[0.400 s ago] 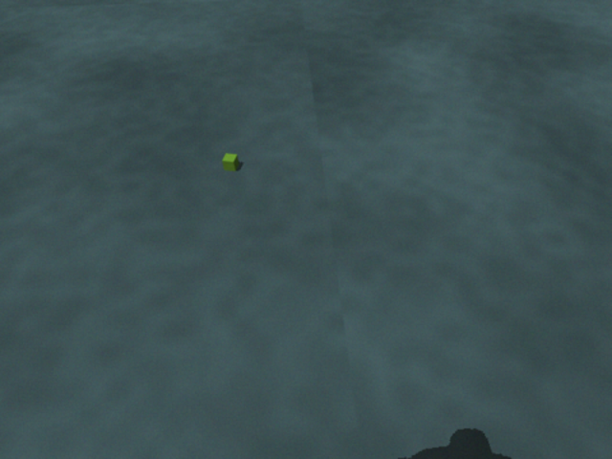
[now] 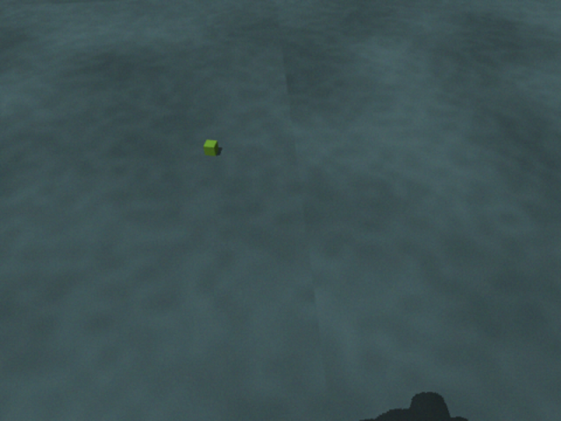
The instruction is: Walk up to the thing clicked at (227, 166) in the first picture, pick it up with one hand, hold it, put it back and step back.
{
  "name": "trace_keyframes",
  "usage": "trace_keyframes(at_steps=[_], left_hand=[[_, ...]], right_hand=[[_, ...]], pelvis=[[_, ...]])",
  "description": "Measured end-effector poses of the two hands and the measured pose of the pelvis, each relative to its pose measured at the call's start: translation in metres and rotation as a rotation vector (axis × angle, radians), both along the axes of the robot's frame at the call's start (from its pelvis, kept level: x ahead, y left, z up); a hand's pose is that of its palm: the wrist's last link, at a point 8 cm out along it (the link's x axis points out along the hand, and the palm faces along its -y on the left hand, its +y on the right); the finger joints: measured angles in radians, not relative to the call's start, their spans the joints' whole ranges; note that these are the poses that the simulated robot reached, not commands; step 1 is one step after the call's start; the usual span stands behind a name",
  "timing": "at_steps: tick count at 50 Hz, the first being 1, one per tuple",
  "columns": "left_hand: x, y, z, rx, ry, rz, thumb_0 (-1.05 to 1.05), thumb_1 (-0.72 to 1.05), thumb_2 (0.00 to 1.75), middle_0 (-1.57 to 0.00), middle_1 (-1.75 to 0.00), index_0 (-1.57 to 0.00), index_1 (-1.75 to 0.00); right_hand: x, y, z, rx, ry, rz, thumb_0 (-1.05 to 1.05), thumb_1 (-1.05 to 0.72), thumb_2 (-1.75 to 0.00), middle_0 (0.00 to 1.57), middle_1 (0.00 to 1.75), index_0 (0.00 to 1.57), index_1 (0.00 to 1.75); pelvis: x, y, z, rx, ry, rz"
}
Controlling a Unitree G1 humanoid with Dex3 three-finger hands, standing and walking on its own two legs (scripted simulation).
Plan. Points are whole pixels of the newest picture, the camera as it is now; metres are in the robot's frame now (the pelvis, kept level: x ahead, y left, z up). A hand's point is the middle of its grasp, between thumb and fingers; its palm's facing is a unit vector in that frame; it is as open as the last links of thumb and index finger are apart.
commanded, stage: stand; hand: left
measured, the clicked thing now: (211, 147) +1.59 +0.39 -0.75
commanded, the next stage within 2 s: walk up in 0.72 s
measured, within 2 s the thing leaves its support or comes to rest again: neither
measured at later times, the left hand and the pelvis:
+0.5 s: hand out of the picture +0.08 +0.25 -0.16, palm faces -0.04 -0.94 -0.33, open 7.4 cm; pelvis +0.01 +0.00 +0.00, yaw +0 degrees
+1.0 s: hand out of the picture +0.09 +0.29 -0.15, palm faces -0.06 -0.90 -0.44, open 7.4 cm; pelvis +0.06 -0.01 -0.02, yaw -3 degrees
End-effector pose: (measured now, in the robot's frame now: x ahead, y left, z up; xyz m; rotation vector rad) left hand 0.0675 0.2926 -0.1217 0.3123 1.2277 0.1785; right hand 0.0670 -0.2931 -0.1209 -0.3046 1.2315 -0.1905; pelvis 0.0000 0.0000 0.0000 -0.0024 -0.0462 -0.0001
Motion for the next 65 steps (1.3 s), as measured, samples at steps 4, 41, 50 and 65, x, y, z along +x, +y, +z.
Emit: trace_keyframes(at_steps=[4, 41, 50, 65], left_hand=[[-0.001, 0.001, 0.000, 0.001, 0.005, 0.001, 0.00, 0.90, 0.90, -0.20, -0.30, -0.20, -0.30], [0.011, 0.015, 0.005, 0.017, -0.015, -0.024, 0.00, 0.90, 0.90, -0.20, -0.30, -0.20, -0.30], [0.019, 0.033, 0.014, 0.116, 0.017, -0.018, 0.00, 0.90, 0.90, -0.20, -0.30, -0.20, -0.30], [0.126, 0.087, -0.021, 0.107, 0.112, -0.016, 0.00, 0.90, 0.90, -0.21, -0.30, -0.20, -0.30]], right_hand=[[0.000, 0.001, 0.000, 0.000, 0.003, 0.001, 0.01, -0.90, -0.90, 0.20, 0.30, 0.20, 0.30], [0.017, -0.010, 0.001, 0.011, -0.058, -0.017, 0.01, -0.90, -0.90, 0.20, 0.30, 0.20, 0.30], [0.039, -0.041, -0.013, 0.006, -0.020, -0.061, 0.01, -0.90, -0.90, 0.20, 0.30, 0.20, 0.30], [0.251, 0.014, -0.005, -0.009, -0.219, 0.045, 0.01, -0.90, -0.90, 0.20, 0.30, 0.20, 0.30]], pelvis=[[0.001, 0.001, 0.000, 0.000, 0.001, 0.000], [0.017, 0.004, -0.005, 0.008, 0.024, -0.028], [0.062, -0.010, -0.018, -0.021, 0.026, -0.055], [0.196, 0.043, -0.042, 0.002, -0.013, -0.077]])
